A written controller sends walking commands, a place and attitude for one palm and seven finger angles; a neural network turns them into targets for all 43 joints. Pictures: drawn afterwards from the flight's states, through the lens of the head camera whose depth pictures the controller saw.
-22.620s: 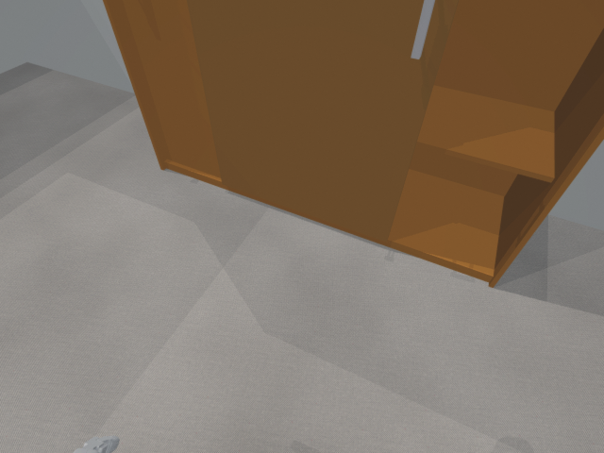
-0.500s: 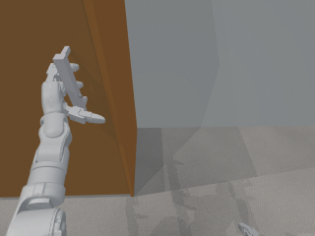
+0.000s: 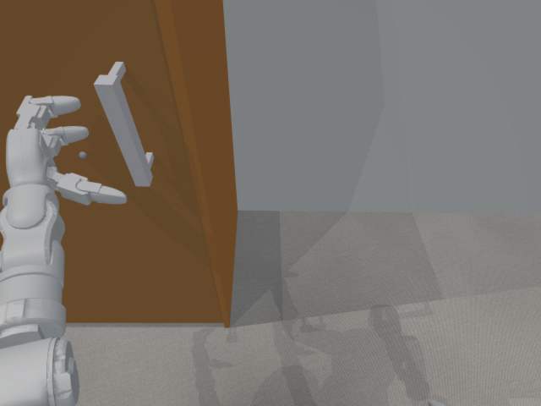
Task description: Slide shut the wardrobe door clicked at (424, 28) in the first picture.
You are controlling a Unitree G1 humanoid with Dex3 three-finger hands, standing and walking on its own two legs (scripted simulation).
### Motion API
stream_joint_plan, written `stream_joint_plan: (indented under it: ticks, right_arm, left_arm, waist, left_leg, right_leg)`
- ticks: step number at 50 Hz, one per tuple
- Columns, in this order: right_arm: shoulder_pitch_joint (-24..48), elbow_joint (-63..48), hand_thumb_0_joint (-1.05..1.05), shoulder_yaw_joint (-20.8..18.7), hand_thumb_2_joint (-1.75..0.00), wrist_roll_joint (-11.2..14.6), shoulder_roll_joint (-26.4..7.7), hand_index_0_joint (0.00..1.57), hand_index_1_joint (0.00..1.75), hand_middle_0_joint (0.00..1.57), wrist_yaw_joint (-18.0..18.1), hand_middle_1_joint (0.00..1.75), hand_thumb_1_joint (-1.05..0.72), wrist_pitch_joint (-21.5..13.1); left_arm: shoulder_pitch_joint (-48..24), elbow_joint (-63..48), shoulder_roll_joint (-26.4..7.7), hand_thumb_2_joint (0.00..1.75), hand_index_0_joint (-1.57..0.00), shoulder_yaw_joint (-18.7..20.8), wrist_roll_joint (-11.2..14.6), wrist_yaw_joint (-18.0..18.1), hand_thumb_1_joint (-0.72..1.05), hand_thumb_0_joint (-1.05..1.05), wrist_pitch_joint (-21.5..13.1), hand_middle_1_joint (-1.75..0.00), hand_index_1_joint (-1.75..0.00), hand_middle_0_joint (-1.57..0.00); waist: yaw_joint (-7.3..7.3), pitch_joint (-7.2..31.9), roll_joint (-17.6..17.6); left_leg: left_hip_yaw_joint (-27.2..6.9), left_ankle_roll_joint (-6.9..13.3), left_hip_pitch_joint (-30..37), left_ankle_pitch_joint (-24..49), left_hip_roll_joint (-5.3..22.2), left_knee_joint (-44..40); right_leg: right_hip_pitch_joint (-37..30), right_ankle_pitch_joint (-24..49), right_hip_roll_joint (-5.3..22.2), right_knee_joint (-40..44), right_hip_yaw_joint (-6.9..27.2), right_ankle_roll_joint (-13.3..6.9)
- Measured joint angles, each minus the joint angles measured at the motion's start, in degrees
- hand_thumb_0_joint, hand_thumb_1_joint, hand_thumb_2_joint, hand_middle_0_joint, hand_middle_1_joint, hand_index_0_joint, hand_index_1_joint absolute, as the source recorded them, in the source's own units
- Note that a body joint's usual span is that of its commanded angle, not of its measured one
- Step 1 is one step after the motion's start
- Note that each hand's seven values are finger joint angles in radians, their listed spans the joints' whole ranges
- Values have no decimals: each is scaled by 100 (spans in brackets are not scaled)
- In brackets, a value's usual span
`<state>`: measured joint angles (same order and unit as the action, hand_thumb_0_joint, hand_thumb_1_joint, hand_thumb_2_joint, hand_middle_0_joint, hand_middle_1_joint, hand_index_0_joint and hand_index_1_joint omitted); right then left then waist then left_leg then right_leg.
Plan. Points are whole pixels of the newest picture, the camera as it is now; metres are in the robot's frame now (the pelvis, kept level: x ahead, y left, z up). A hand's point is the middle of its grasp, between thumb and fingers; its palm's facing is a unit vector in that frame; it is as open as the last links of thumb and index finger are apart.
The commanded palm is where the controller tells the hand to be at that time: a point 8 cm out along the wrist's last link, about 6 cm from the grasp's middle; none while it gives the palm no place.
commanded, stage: slip the hand off the handle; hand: left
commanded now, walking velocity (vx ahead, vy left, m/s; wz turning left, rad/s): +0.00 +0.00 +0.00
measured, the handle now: (132, 128) +0.45 +0.24 +0.17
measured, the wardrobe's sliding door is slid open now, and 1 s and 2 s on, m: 0.00 0.00 0.00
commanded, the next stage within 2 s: draw the hand back to the body in 0.70 s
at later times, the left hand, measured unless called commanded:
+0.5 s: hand (67, 194) +0.33 +0.28 +0.16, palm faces +0.38 -0.91 -0.16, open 14.6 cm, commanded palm +0.28 +0.32 +0.16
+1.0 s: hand (69, 224) +0.28 +0.26 +0.16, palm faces +0.12 -0.99 -0.04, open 14.7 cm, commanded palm +0.23 +0.31 +0.16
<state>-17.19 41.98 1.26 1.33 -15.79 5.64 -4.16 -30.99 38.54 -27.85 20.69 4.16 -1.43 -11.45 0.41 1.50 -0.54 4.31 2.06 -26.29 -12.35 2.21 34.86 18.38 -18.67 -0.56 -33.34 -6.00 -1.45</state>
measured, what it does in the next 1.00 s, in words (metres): stands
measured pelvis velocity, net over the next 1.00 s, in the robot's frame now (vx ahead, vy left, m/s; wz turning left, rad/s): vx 0.00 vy -0.02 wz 0.01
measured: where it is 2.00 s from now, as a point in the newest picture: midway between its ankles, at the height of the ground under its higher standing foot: outside the picture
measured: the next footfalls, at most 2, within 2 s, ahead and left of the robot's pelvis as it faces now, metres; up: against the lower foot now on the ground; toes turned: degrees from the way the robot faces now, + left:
none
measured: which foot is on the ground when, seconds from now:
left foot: down 0.00-1.00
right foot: down 0.00-1.00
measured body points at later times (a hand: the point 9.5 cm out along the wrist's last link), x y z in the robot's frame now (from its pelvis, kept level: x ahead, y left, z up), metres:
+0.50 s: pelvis +0.01 +0.00 +0.00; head +0.00 +0.00 +0.45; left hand +0.30 +0.33 +0.17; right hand +0.16 -0.23 -0.09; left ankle +0.06 +0.10 -0.73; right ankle -0.02 -0.10 -0.73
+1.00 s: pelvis +0.00 -0.02 +0.01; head -0.03 -0.03 +0.46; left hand +0.27 +0.31 +0.17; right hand +0.18 -0.24 -0.07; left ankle +0.06 +0.10 -0.73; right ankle -0.02 -0.10 -0.73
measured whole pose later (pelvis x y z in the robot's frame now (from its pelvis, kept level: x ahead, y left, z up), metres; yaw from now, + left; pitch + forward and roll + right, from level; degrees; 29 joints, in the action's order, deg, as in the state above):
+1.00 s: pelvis +0.00 -0.02 +0.01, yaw +1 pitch -2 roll -1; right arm -12.2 39.1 4.7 4.0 -14.8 8.1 -10.2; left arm -6.4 12.8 -25.1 21.6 19.2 -20.3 5.0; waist -3.1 2.3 -3.0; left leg 3.3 0.7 -17.6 -11.3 2.5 31.1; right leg 9.3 -17.8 -1.4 -29.2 -6.7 -2.4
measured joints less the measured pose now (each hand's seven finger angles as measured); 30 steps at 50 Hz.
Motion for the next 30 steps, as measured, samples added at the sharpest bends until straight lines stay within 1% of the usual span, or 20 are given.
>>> stream_joint_plan:
  ticks: [3,5,10,15,21,25,30]
  right_arm:
    - [-29,-1,1,1,-90,-11,10,21,30,20,-4,30,-90,-14]
    - [-73,-40,1,-15,-90,-16,21,21,30,20,-33,30,-90,-18]
    - [-130,-155,1,-17,-90,-4,56,21,30,20,-108,30,-90,-17]
    - [-41,-250,1,24,-90,3,123,21,30,20,-122,30,-90,-39]
    - [192,-330,1,65,-90,-7,188,21,30,20,-91,30,-90,-142]
    - [355,-356,1,89,-90,11,188,21,30,20,-58,30,-90,-225]
    - [561,-383,1,138,-90,34,186,21,30,20,10,30,-90,-289]
  left_arm:
    - [-104,152,-46,20,-26,54,-7,-20,-55,-1,-33,-117,-115,-26]
    - [13,46,-29,20,-26,97,10,-16,-55,-1,-61,-118,-115,-27]
    - [605,-598,161,20,-26,104,132,-58,-55,-1,-61,-118,-115,-26]
    - [1223,-1322,392,20,-26,122,211,31,-55,-1,128,-116,-115,-26]
    - [1798,-2084,541,20,-26,93,249,155,-55,-1,347,-116,-115,-25]
    - [2143,-2539,630,20,-26,-16,338,110,-55,-1,439,-115,-115,-25]
    - [2369,-2782,679,20,-26,-81,402,42,-55,-1,663,-115,-115,-25]
  waist:
    - [43,25,2]
    - [44,60,-12]
    - [23,116,-59]
    - [-25,144,-74]
    - [-151,144,-86]
    - [-265,159,-109]
    - [-371,139,-118]
  left_leg:
    - [6,10,-96,-12,2,48]
    - [37,16,-115,-29,11,61]
    - [132,35,-26,-90,28,61]
    - [186,43,109,-125,25,33]
    - [164,31,249,-119,2,-14]
    - [118,20,356,-97,-25,-62]
    - [40,-5,468,-38,-50,-138]
  right_leg:
    - [100,-11,3,-50,8,7]
    - [130,-12,-1,-59,41,11]
    - [75,-23,-8,-46,142,36]
    - [-36,-44,-1,-30,198,53]
    - [-184,-54,13,7,176,48]
    - [-308,-57,30,48,129,42]
    - [-443,-41,37,109,49,17]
